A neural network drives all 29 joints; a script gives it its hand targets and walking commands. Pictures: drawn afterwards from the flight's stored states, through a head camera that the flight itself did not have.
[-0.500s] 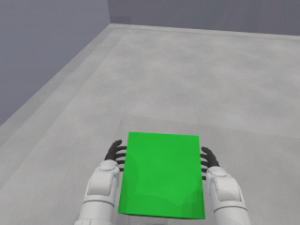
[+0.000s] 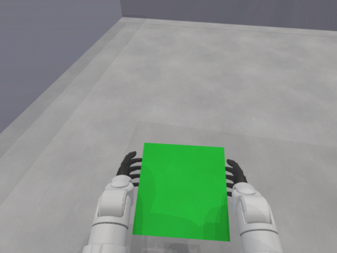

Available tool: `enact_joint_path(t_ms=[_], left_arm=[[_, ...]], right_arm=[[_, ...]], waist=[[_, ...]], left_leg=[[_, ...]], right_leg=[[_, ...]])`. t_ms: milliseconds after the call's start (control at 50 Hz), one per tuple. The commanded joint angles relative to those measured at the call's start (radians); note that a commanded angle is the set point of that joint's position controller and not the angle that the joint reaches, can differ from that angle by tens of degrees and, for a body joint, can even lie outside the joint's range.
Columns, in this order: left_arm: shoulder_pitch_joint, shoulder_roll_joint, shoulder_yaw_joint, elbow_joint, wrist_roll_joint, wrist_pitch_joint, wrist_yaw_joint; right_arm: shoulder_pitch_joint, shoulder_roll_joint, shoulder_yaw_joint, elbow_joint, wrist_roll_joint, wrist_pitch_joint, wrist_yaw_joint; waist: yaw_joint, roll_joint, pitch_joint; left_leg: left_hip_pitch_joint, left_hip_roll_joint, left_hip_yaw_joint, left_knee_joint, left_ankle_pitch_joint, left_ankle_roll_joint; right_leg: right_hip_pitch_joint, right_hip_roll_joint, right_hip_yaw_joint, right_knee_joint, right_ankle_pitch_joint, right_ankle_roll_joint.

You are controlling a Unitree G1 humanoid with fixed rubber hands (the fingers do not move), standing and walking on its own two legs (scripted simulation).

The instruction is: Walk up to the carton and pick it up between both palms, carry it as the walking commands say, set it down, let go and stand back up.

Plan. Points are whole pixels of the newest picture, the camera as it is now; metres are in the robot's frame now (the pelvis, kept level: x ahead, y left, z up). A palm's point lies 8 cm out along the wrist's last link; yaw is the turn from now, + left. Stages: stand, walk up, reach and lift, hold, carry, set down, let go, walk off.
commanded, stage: carry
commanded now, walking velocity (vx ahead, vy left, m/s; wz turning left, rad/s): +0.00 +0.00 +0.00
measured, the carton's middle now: (179, 196) +0.29 +0.00 -0.06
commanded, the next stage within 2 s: hold in 0.94 s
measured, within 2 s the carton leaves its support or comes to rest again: neither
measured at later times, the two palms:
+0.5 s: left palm (127, 184) +0.27 +0.13 +0.03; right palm (245, 192) +0.27 -0.15 +0.02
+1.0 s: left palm (129, 184) +0.27 +0.12 +0.03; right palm (247, 192) +0.27 -0.16 +0.02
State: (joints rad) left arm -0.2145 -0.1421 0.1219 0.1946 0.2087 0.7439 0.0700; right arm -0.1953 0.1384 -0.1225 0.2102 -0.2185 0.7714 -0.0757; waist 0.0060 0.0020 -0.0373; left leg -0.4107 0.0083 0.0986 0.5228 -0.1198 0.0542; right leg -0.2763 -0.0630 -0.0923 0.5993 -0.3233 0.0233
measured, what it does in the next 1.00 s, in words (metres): stands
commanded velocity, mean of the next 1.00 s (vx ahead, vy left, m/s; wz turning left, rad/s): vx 0.00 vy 0.00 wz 0.00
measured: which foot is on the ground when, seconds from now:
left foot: down 0.00-1.00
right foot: down 0.00-1.00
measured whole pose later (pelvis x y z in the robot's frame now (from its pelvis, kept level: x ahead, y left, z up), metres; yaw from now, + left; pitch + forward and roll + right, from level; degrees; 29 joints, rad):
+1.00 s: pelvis -0.01 -0.01 +0.00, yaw -1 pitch -1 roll -1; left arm -0.21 -0.14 0.14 0.17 0.19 0.74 0.08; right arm -0.21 0.14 -0.12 0.22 -0.21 0.75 -0.08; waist 0.01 0.00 -0.01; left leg -0.40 0.03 0.07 0.51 -0.09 0.03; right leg -0.28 -0.03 -0.09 0.60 -0.30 0.00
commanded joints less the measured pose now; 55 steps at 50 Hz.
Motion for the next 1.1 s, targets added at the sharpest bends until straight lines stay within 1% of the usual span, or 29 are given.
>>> enact_joint_path(t_ms=[0, 40, 60, 140, 260, 280, 300, 340, 360, 500, 540, 580, 600, 640, 660, 720, 760, 780, 800, 820, 840, 860, 900, 920, 940, 980, 1040, 1060, 1080], left_arm=[[-0.525, -1.015, -0.594, -0.106, -0.275, -0.047, -0.271], [-0.537, -1.045, -0.620, -0.141, -0.301, -0.056, -0.273], [-0.572, -1.029, -0.631, -0.180, -0.294, -0.057, -0.270], [-0.534, -1.030, -0.639, -0.167, -0.296, -0.051, -0.271], [-0.510, -1.030, -0.634, -0.171, -0.304, -0.052, -0.267], [-0.508, -1.020, -0.632, -0.177, -0.296, -0.047, -0.266], [-0.507, -1.030, -0.620, -0.148, -0.292, -0.046, -0.270], [-0.515, -1.030, -0.630, -0.178, -0.303, -0.053, -0.268], [-0.572, -1.016, -0.643, -0.208, -0.306, -0.056, -0.268], [-0.513, -1.032, -0.616, -0.124, -0.294, -0.050, -0.274], [-0.532, -1.007, -0.611, -0.133, -0.278, -0.046, -0.271], [-0.528, -1.005, -0.607, -0.140, -0.284, -0.046, -0.269], [-0.527, -1.013, -0.594, -0.118, -0.278, -0.047, -0.271], [-0.535, -1.008, -0.606, -0.174, -0.283, -0.056, -0.264], [-0.511, -1.032, -0.607, -0.129, -0.288, -0.050, -0.272], [-0.511, -1.018, -0.603, -0.130, -0.283, -0.047, -0.272], [-0.530, -1.014, -0.620, -0.156, -0.288, -0.048, -0.267], [-0.499, -1.009, -0.602, -0.138, -0.283, -0.044, -0.266], [-0.573, -1.016, -0.629, -0.195, -0.297, -0.053, -0.265], [-0.509, -1.010, -0.602, -0.143, -0.272, -0.049, -0.263], [-0.537, -1.026, -0.636, -0.193, -0.298, -0.051, -0.265], [-0.520, -1.022, -0.618, -0.161, -0.295, -0.046, -0.263], [-0.546, -1.012, -0.615, -0.167, -0.297, -0.047, -0.266], [-0.529, -1.010, -0.620, -0.169, -0.300, -0.046, -0.271], [-0.650, -1.006, -0.629, -0.210, -0.332, -0.084, -0.277], [-0.675, -1.054, -0.680, -0.246, -0.345, -0.088, -0.281], [-0.714, -1.049, -0.610, -0.102, -0.297, -0.063, -0.272], [-0.667, -1.058, -0.603, -0.026, -0.286, -0.054, -0.273], [-0.712, -1.061, -0.582, 0.002, -0.276, -0.047, -0.280]], right_arm=[[-0.639, 1.004, 0.601, -0.204, 0.315, -0.096, 0.272], [-0.681, 1.011, 0.627, -0.281, 0.329, -0.105, 0.268], [-0.648, 1.019, 0.616, -0.244, 0.324, -0.098, 0.271], [-0.639, 1.003, 0.614, -0.265, 0.325, -0.101, 0.271], [-0.611, 1.001, 0.625, -0.269, 0.322, -0.098, 0.267], [-0.599, 0.996, 0.621, -0.265, 0.327, -0.093, 0.272], [-0.611, 1.001, 0.619, -0.252, 0.320, -0.092, 0.271], [-0.589, 1.002, 0.619, -0.250, 0.317, -0.092, 0.271], [-0.602, 1.008, 0.612, -0.234, 0.330, -0.096, 0.278], [-0.647, 0.998, 0.618, -0.263, 0.318, -0.099, 0.272], [-0.631, 0.981, 0.596, -0.237, 0.312, -0.097, 0.275], [-0.632, 0.989, 0.607, -0.235, 0.319, -0.093, 0.274], [-0.672, 0.988, 0.615, -0.256, 0.324, -0.095, 0.273], [-0.589, 1.006, 0.612, -0.221, 0.322, -0.090, 0.277], [-0.668, 0.995, 0.630, -0.282, 0.335, -0.101, 0.275], [-0.633, 0.994, 0.610, -0.249, 0.320, -0.097, 0.271], [-0.663, 0.986, 0.622, -0.283, 0.334, -0.100, 0.273], [-0.625, 0.998, 0.617, -0.243, 0.329, -0.091, 0.271], [-0.610, 1.007, 0.605, -0.229, 0.323, -0.092, 0.274], [-0.607, 1.000, 0.611, -0.221, 0.326, -0.093, 0.275], [-0.637, 1.007, 0.630, -0.276, 0.341, -0.098, 0.276], [-0.645, 1.002, 0.634, -0.272, 0.340, -0.092, 0.271], [-0.625, 0.997, 0.611, -0.240, 0.324, -0.089, 0.268], [-0.615, 0.998, 0.618, -0.246, 0.319, -0.088, 0.268], [-0.637, 1.027, 0.559, -0.165, 0.301, -0.144, 0.267], [-0.677, 1.041, 0.589, -0.210, 0.325, -0.156, 0.268], [-0.828, 0.968, 0.553, -0.143, 0.320, -0.172, 0.287], [-0.783, 0.965, 0.523, -0.092, 0.311, -0.164, 0.288], [-0.819, 0.962, 0.496, -0.051, 0.293, -0.169, 0.293]], waist=[[-0.002, -0.045, -0.353], [-0.002, -0.042, -0.391], [-0.004, 0.007, -0.382], [-0.001, 0.032, -0.390], [-0.002, -0.013, -0.437], [-0.002, 0.019, -0.426], [-0.001, -0.019, -0.407], [-0.004, -0.007, -0.439], [-0.003, 0.045, -0.417], [-0.003, -0.045, -0.399], [-0.003, 0.031, -0.357], [-0.003, 0.019, -0.347], [-0.002, -0.024, -0.352], [-0.004, 0.004, -0.396], [-0.003, -0.007, -0.381], [-0.003, -0.019, -0.378], [-0.003, 0.027, -0.384], [-0.001, 0.000, -0.369], [-0.002, 0.039, -0.396], [-0.001, 0.002, -0.404], [-0.001, 0.030, -0.423], [-0.002, -0.018, -0.407], [-0.005, -0.003, -0.395], [-0.006, -0.033, -0.401], [-0.043, -0.097, -0.438], [-0.064, -0.073, -0.498], [-0.016, -0.060, -0.381], [-0.023, 0.001, -0.330], [-0.019, -0.026, -0.304]], left_leg=[[0.176, 0.142, -0.143, -0.140, -0.132, -0.003], [0.208, 0.138, -0.125, -0.118, -0.064, -0.001], [0.229, 0.140, -0.123, -0.118, -0.061, -0.001], [0.188, 0.160, -0.159, -0.177, -0.152, 0.000], [0.231, 0.149, -0.132, -0.107, 0.044, 0.001], [0.218, 0.145, -0.128, -0.123, -0.028, 0.002], [0.209, 0.145, -0.123, -0.122, -0.029, 0.000], [0.251, 0.148, -0.123, -0.100, 0.012, -0.001], [0.230, 0.147, -0.134, -0.135, -0.075, 0.001], [0.208, 0.136, -0.115, -0.107, -0.034, -0.005], [0.191, 0.134, -0.117, -0.129, -0.119, -0.008], [0.159, 0.140, -0.139, -0.153, -0.166, -0.005], [0.173, 0.152, -0.135, -0.149, -0.157, -0.006], [0.216, 0.148, -0.128, -0.124, -0.090, 0.000], [0.199, 0.148, -0.118, -0.120, -0.082, -0.001], [0.189, 0.140, -0.115, -0.118, -0.083, -0.005], [0.208, 0.144, -0.115, -0.121, -0.070, -0.009], [0.192, 0.147, -0.119, -0.121, -0.076, -0.004], [0.210, 0.142, -0.108, -0.114, -0.069, -0.005], [0.212, 0.147, -0.108, -0.110, -0.023, -0.009], [0.229, 0.144, -0.098, -0.089, 0.018, -0.007], [0.212, 0.136, -0.098, -0.079, 0.010, -0.002], [0.216, 0.141, -0.102, -0.100, -0.044, -0.005], [0.208, 0.146, -0.113, -0.103, -0.053, -0.002], [0.523, -0.083, -0.169, -0.016, 0.083, -0.015], [0.630, -0.081, -0.186, 0.016, 0.178, -0.026], [0.589, -0.087, -0.207, 0.014, -0.029, -0.036], [0.531, -0.078, -0.207, -0.009, -0.044, -0.037], [0.518, -0.090, -0.210, -0.009, -0.122, -0.043]], right_leg=[[0.032, -0.090, 0.088, -0.157, -0.010, -0.049], [0.031, -0.096, 0.084, -0.154, 0.028, -0.054], [0.007, -0.097, 0.079, -0.142, 0.020, -0.053], [0.029, -0.072, 0.070, -0.121, -0.004, -0.059], [0.049, -0.078, 0.069, -0.124, 0.085, -0.058], [0.036, -0.079, 0.071, -0.128, 0.039, -0.058], [0.038, -0.082, 0.081, -0.141, 0.051, -0.065], [0.021, -0.088, 0.086, -0.129, 0.066, -0.065], [0.006, -0.078, 0.080, -0.129, 0.017, -0.064], [0.021, -0.083, 0.084, -0.164, 0.042, -0.060], [-0.028, -0.084, 0.089, -0.182, -0.025, -0.062], [-0.010, -0.074, 0.079, -0.179, -0.043, -0.061], [-0.007, -0.074, 0.089, -0.179, -0.025, -0.058], [-0.009, -0.083, 0.099, -0.176, 0.010, -0.065], [-0.006, -0.081, 0.095, -0.175, 0.022, -0.063], [0.014, -0.085, 0.092, -0.184, 0.022, -0.061], [-0.013, -0.082, 0.091, -0.176, 0.011, -0.057], [-0.011, -0.074, 0.086, -0.183, 0.018, -0.058], [-0.001, -0.083, 0.092, -0.169, 0.032, -0.059], [0.025, -0.084, 0.085, -0.161, 0.068, -0.060], [0.032, -0.083, 0.082, -0.158, 0.085, -0.058], [0.017, -0.091, 0.101, -0.172, 0.101, -0.060], [0.004, -0.087, 0.091, -0.177, 0.038, -0.056], [0.016, -0.087, 0.089, -0.174, 0.036, -0.058], [-0.088, 0.084, 0.223, -0.187, 0.154, -0.080], [-0.119, 0.090, 0.214, -0.177, 0.211, -0.076], [-0.212, 0.083, 0.239, -0.192, -0.055, -0.114], [-0.157, 0.094, 0.229, -0.188, -0.032, -0.110], [-0.198, 0.089, 0.238, -0.201, -0.140, -0.119]])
